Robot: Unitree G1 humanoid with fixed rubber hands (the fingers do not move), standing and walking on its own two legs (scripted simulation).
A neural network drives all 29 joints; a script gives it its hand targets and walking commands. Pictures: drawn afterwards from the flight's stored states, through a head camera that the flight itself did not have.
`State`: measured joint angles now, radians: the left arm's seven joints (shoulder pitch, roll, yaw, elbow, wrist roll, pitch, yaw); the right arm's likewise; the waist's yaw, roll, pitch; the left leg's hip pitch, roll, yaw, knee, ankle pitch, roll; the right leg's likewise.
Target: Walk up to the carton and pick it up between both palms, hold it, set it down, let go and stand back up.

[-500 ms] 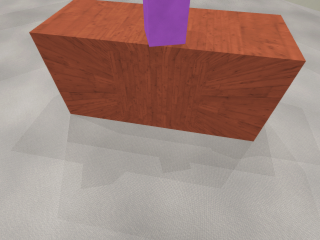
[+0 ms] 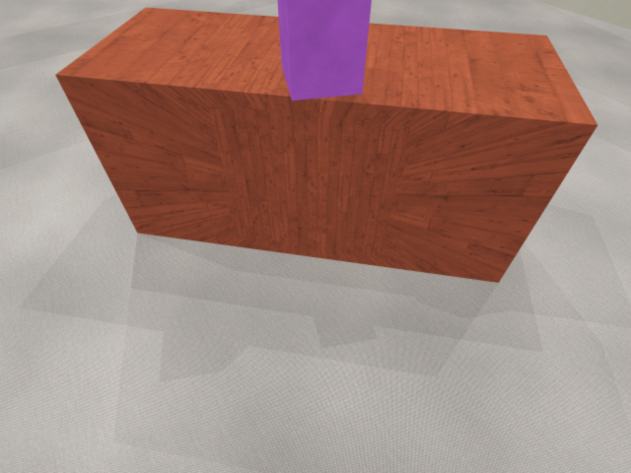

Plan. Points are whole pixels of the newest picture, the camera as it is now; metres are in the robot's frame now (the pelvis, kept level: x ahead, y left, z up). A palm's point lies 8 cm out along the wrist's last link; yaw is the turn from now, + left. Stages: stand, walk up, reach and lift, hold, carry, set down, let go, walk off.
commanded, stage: stand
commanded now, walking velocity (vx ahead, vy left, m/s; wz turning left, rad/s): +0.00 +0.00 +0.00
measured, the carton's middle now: (320, 34) +1.16 -0.01 +0.06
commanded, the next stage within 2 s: walk up in 1.00 s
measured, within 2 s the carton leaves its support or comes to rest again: neither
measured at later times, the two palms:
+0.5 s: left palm out of the picture -0.02 +0.20 -0.15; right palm out of the picture -0.02 -0.18 -0.15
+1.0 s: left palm out of the picture -0.03 +0.20 -0.15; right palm out of the picture -0.01 -0.18 -0.15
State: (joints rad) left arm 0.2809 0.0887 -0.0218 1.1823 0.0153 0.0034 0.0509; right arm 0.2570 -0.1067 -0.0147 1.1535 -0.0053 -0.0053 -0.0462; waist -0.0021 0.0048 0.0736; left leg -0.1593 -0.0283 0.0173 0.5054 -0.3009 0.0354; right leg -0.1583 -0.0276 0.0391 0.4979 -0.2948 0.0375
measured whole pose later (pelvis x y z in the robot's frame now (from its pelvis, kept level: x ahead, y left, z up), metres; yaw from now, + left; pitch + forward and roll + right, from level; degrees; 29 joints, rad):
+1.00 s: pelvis +0.01 +0.01 +0.00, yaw +0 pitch -2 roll +0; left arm 0.30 0.08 0.01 1.18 0.01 0.01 0.05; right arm 0.28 -0.09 -0.01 1.16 -0.01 -0.02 -0.05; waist 0.00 0.00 0.07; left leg -0.13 -0.05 0.03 0.46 -0.29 0.05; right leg -0.13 -0.05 0.05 0.46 -0.29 0.06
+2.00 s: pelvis +0.23 +0.03 -0.05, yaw -4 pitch -5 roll +1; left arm 0.45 0.24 0.06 0.79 0.02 -0.02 0.00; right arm 0.18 -0.20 -0.06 0.76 -0.03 -0.05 0.01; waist 0.01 -0.01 0.11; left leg -0.45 0.07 0.11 0.88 -0.34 0.02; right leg -0.36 -0.05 0.06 1.34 -0.52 -0.03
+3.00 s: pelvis +0.55 +0.10 -0.04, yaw -13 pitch -5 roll +2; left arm 0.30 0.25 0.05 0.64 0.03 -0.03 -0.02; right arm 0.31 -0.25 -0.03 0.77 -0.03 0.00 0.00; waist -0.03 -0.02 0.13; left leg -0.33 0.08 0.19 0.88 -0.45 0.02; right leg -0.50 -0.05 -0.05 0.95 -0.39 -0.01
